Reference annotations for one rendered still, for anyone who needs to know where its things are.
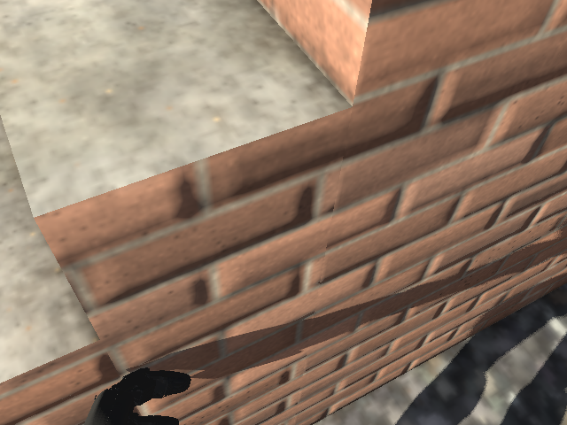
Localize robot left hand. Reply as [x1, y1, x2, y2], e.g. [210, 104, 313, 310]
[84, 367, 191, 425]

